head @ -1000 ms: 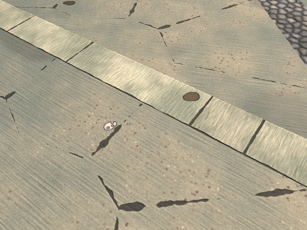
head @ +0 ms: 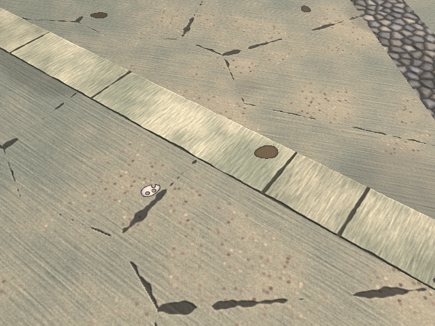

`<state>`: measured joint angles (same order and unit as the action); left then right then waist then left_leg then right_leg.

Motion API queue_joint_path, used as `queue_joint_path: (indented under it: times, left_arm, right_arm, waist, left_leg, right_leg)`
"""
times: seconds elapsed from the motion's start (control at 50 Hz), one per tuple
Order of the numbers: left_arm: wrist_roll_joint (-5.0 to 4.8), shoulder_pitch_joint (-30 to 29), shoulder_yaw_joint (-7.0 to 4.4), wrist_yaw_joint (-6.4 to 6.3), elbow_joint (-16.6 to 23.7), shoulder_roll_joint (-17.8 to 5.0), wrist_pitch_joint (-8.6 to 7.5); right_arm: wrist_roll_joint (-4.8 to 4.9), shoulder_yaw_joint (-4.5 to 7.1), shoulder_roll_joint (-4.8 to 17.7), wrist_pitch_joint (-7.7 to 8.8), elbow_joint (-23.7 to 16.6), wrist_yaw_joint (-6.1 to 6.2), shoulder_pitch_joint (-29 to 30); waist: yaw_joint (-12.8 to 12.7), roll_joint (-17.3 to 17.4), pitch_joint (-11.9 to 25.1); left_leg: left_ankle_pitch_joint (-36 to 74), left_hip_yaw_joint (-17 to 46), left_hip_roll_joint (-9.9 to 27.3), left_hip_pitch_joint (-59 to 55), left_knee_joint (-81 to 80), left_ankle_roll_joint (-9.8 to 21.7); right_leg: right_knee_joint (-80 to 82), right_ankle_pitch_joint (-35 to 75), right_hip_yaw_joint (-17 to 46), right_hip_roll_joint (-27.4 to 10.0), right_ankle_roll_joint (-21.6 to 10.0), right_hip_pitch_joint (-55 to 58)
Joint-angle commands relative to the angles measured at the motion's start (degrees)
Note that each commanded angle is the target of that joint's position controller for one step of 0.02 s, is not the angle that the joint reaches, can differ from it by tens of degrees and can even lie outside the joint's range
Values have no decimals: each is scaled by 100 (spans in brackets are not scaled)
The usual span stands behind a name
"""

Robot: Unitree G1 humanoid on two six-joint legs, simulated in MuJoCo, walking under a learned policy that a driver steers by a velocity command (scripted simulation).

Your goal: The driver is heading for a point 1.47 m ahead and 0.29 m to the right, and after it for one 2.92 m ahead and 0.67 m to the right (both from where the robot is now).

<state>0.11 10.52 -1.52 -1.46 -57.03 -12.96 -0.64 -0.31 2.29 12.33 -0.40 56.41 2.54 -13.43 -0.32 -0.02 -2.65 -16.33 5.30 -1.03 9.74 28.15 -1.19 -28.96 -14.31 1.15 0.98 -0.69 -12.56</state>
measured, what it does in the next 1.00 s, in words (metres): lifts its right foot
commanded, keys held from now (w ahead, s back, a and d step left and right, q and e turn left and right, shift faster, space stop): no key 0.66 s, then w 0.34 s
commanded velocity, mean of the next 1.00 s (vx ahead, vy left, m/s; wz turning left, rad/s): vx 0.08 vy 0.00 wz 0.00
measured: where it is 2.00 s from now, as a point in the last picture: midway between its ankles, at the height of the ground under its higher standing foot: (226, 304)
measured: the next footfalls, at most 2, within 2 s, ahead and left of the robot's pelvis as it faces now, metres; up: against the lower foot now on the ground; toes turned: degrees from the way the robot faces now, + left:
right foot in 1.36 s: +0.42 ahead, -0.11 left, +0.00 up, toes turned -2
left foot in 1.88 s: +0.73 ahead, +0.13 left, +0.00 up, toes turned -2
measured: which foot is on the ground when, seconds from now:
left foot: down 0.00-1.00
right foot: down 0.00-0.90, up 0.92-1.00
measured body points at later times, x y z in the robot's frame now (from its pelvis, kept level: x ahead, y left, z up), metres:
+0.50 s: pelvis +0.00 +0.00 +0.00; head +0.01 -0.01 +0.45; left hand +0.04 +0.24 -0.15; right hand +0.01 -0.25 -0.15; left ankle -0.01 +0.14 -0.74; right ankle +0.02 -0.11 -0.74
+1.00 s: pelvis +0.06 +0.03 +0.00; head +0.06 +0.05 +0.45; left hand +0.09 +0.29 -0.15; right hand +0.01 -0.22 -0.14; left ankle +0.01 +0.12 -0.74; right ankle +0.02 -0.10 -0.68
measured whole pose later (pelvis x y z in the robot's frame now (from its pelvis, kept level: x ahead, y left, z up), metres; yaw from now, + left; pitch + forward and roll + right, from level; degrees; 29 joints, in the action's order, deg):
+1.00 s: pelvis +0.06 +0.03 +0.00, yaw +0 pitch +1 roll -1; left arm -2.5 16.3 -2.5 -0.7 -59.7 -14.4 -3.2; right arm 0.3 1.7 10.6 6.0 62.8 0.4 -24.1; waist 1.6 -2.0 1.5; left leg -19.2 -0.7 -1.5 9.3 27.7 3.3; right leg -54.0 -23.6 1.2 0.2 -3.7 -22.5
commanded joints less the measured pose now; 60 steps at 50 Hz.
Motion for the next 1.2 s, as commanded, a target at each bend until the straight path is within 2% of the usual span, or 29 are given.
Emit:
queue_joint_path:
  times: [0.02,0.3,0.66,0.68,0.7,0.72,0.74,0.76,0.8,0.82,0.84,0.86,0.88,0.9,0.92,0.94,0.96,0.98,1.0,1.02,1.04,1.06,1.1,1.14,1.2]
  left_arm:
    - [-5,9,-107,-30,121,-614,-47]
    - [-20,200,-66,-53,-209,-529,-9]
    - [-27,445,-23,-66,-378,-413,11]
    - [-19,548,-5,-72,-440,-349,17]
    - [-45,575,-30,-88,-457,-416,32]
    - [-86,609,-81,-104,-451,-569,40]
    - [-111,662,-113,-107,-430,-663,23]
    - [-132,793,-148,-97,-424,-759,-24]
    - [-161,1095,-250,-70,-451,-991,-129]
    - [-154,1019,-270,-65,-396,-1009,-162]
    - [-151,763,-265,-51,-288,-983,-187]
    - [-194,397,-256,-29,-142,-952,-189]
    - [-255,-11,-245,-9,13,-913,-172]
    - [-264,-146,-217,2,96,-776,-178]
    - [-210,-209,-120,42,172,-408,-232]
    - [-203,-283,-82,47,401,-228,-352]
    - [-295,-402,-117,54,452,-416,-433]
    - [-323,-258,-131,100,409,-515,-489]
    - [-265,-80,-148,138,295,-530,-527]
    - [-190,-94,-188,148,275,-615,-566]
    - [-142,-213,-220,172,294,-664,-586]
    - [-126,-311,-214,204,313,-578,-585]
    - [-122,-654,-157,250,452,-363,-556]
    - [-135,-1253,-71,275,710,-206,-544]
    - [-183,-1810,-8,336,963,-234,-538]
  right_arm:
    - [3,92,559,61,-55,22,-149]
    - [14,-2,447,90,403,35,-375]
    - [26,-77,338,103,622,44,-620]
    - [24,-100,251,98,688,45,-740]
    - [47,-98,243,90,705,56,-770]
    - [67,-79,303,94,662,69,-734]
    - [70,-74,325,124,588,70,-661]
    - [76,-89,262,191,505,52,-567]
    - [103,-133,71,367,399,-30,-464]
    - [122,-112,125,432,382,-75,-455]
    - [140,-97,121,480,403,-113,-570]
    - [153,-98,62,517,469,-135,-808]
    - [146,-88,12,539,614,-142,-1180]
    - [103,-34,114,536,785,-135,-1554]
    - [76,75,485,533,926,-123,-2215]
    - [101,228,1207,566,921,-197,-2684]
    - [-5,172,1053,653,856,-215,-2382]
    - [26,80,703,721,674,-221,-1912]
    - [67,39,576,749,561,-255,-1628]
    - [95,20,545,736,470,-278,-1460]
    - [80,-26,407,702,442,-277,-1470]
    - [45,-60,311,663,463,-262,-1622]
    - [6,-68,374,592,476,-204,-1853]
    - [-5,-51,547,554,407,-144,-1875]
    - [43,3,776,559,402,-106,-2030]
  waist:
    - [0,-7,57]
    - [-9,-6,-3]
    - [-6,6,-58]
    - [-1,-26,82]
    - [-5,-102,0]
    - [-20,-208,-128]
    - [-52,-328,-328]
    - [-111,-525,-470]
    - [-174,-1003,-430]
    - [-114,-945,-471]
    - [51,-886,-501]
    - [278,-861,-536]
    - [533,-779,-583]
    - [647,-424,-563]
    - [790,689,-198]
    - [855,1838,-189]
    - [671,1374,-546]
    - [420,824,-774]
    - [282,629,-655]
    - [221,484,-571]
    - [237,466,-504]
    - [286,533,-410]
    - [375,570,-375]
    - [481,508,-485]
    - [572,618,-621]
  left_leg:
    - [737,40,113,253,-482,91]
    - [679,-55,95,334,-544,77]
    - [641,-119,86,412,-556,80]
    - [174,-202,18,350,-554,88]
    - [-500,-331,-108,456,-417,128]
    - [-1251,-432,-209,667,-194,207]
    - [-1710,-449,-209,971,-2,290]
    - [-1730,-464,-173,1293,286,343]
    - [-969,-643,-63,1474,1223,347]
    - [-831,-563,90,1348,1504,412]
    - [-886,-552,168,1113,1462,501]
    - [-917,-606,189,605,879,617]
    - [-690,-691,100,-238,36,700]
    - [-402,-515,65,-839,-430,667]
    - [-964,852,970,-1553,-1101,830]
    - [-2066,2986,2103,-1840,-2026,1504]
    - [-2605,3693,2436,-1365,-2212,1816]
    - [-2312,3162,2247,-1291,-2156,1668]
    - [-1656,2492,1945,-1337,-2115,1431]
    - [-907,1973,1751,-1409,-2131,1243]
    - [-151,1476,1567,-1404,-2155,1105]
    - [488,1082,1401,-1394,-2149,1042]
    - [1328,598,1236,-1321,-2127,1062]
    - [1557,316,1130,-926,-2221,1070]
    - [1567,153,1194,-628,-2380,1118]
  right_leg:
    - [605,383,284,-258,-118,88]
    - [652,413,265,-214,-150,113]
    - [641,453,241,-179,-159,96]
    - [715,-177,218,-141,-164,146]
    - [759,-1069,232,-99,-218,53]
    - [807,-2060,349,-140,-340,-108]
    - [975,-2808,651,-337,-497,-272]
    - [1208,-3255,1128,-661,-696,-259]
    - [1827,-3551,2398,-1545,-1186,-143]
    - [1989,-3431,2699,-1772,-1322,-406]
    - [2000,-3241,2613,-1780,-1294,-665]
    - [1918,-2993,2217,-1602,-1134,-1024]
    - [1653,-2631,1598,-1222,-893,-1549]
    - [928,-2081,1019,-760,-668,-1887]
    - [-831,-1422,216,-215,-361,-2402]
    - [-2108,-1587,-275,216,-234,-3397]
    - [-3123,-1612,183,-103,-320,-3790]
    - [-3533,-1041,349,-369,-386,-4032]
    - [-3573,-568,287,-502,-416,-3995]
    - [-3384,-158,235,-610,-398,-3950]
    - [-3126,153,168,-687,-347,-3797]
    - [-2941,382,31,-679,-278,-3640]
    - [-2422,715,-180,-620,-132,-3512]
    - [-1551,1103,-338,-493,-38,-3120]
    - [-700,1479,-511,-305,-24,-2481]
Velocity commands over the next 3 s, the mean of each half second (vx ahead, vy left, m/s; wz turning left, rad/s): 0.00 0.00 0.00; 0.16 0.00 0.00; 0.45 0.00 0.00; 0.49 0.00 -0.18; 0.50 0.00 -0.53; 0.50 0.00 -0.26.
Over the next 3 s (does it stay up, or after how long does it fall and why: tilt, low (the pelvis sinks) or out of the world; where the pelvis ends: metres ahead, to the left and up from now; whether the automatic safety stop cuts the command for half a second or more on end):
stays up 1.14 -0.17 -0.02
